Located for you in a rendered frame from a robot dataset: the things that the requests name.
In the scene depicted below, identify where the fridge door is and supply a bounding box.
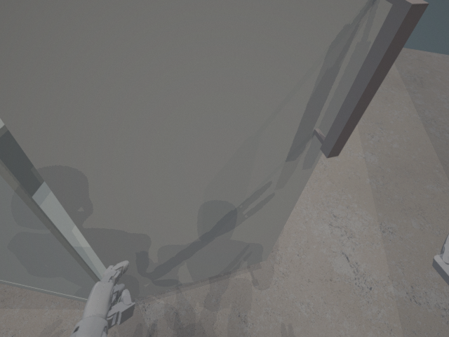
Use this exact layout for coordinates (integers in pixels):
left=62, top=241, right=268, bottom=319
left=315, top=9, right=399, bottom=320
left=0, top=0, right=393, bottom=300

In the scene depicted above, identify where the left robot forearm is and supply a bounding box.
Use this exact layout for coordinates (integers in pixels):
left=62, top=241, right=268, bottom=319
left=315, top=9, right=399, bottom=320
left=70, top=317, right=108, bottom=337

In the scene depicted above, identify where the robot left hand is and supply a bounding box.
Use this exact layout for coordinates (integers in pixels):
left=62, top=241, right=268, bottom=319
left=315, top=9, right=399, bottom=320
left=81, top=260, right=135, bottom=329

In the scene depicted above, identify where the robot right hand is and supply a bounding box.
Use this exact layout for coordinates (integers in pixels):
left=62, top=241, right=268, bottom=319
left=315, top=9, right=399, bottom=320
left=432, top=233, right=449, bottom=286

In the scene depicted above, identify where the handle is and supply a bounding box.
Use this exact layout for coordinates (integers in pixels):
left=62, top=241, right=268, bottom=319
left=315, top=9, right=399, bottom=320
left=314, top=0, right=429, bottom=158

